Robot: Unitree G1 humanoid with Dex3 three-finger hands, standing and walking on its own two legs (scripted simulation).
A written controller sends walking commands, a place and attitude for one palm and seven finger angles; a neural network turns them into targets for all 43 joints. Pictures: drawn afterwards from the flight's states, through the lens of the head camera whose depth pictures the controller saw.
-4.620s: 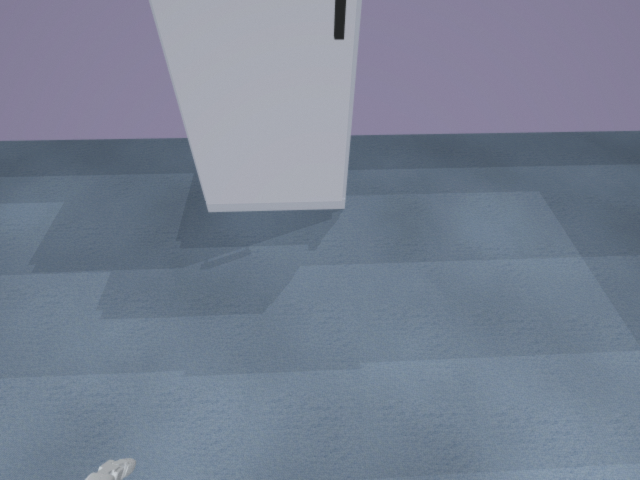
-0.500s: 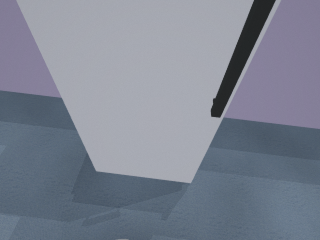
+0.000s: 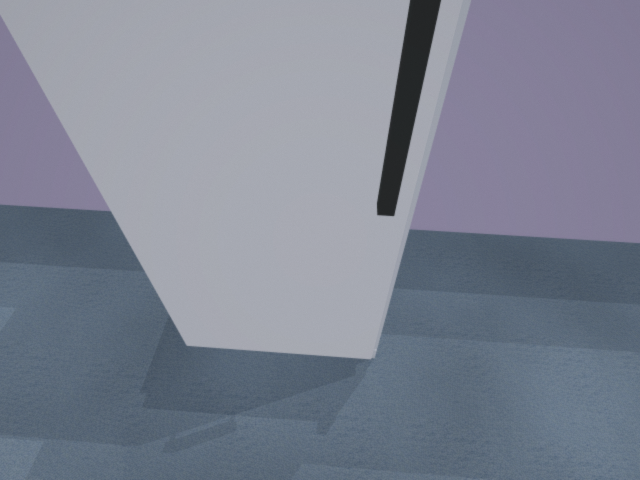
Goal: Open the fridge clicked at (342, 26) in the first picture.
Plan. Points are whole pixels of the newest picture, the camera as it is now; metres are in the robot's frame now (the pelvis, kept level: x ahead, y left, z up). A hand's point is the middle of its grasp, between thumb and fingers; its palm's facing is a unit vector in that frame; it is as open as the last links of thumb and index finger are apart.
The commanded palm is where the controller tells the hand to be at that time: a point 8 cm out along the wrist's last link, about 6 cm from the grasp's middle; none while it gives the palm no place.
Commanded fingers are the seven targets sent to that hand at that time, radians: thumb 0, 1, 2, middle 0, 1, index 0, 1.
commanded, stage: come to a stop and stand still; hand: right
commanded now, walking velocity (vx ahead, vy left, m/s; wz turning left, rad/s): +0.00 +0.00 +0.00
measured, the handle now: (404, 95) +0.54 -0.08 +0.22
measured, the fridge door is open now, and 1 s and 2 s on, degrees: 0 0 0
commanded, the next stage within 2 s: look again from close up in 0.74 s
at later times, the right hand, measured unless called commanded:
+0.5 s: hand out of the picture -0.05 -0.14 -0.17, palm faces +0.04 +0.99 -0.15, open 7.4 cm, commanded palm none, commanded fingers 0.00 -0.90 -0.90 0.20 0.30 0.20 0.30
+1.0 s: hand out of the picture -0.01 -0.17 -0.17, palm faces +0.05 +0.98 -0.20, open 7.4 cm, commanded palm none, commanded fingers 0.00 -0.90 -0.90 0.20 0.30 0.20 0.30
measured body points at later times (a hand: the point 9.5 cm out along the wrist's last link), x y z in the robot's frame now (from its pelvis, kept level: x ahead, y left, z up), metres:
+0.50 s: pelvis -0.03 +0.01 +0.01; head -0.03 +0.01 +0.46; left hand -0.08 +0.21 -0.16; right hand -0.05 -0.20 -0.16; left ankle -0.02 +0.13 -0.74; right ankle +0.03 -0.08 -0.74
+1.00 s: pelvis -0.02 -0.01 +0.00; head -0.03 +0.00 +0.45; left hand -0.01 +0.22 -0.17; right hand -0.02 -0.23 -0.16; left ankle -0.02 +0.13 -0.74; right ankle +0.03 -0.08 -0.74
